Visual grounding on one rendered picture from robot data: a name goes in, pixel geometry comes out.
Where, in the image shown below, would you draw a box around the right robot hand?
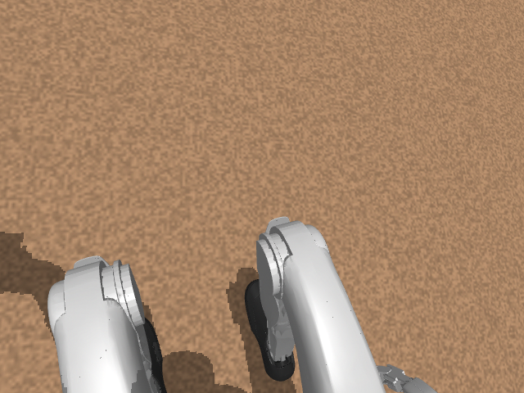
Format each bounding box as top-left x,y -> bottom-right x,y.
377,364 -> 437,393

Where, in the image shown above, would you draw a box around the right robot foot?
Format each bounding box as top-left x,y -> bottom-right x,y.
245,279 -> 295,382

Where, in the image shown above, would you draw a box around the left robot foot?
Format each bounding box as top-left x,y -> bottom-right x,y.
143,318 -> 167,393

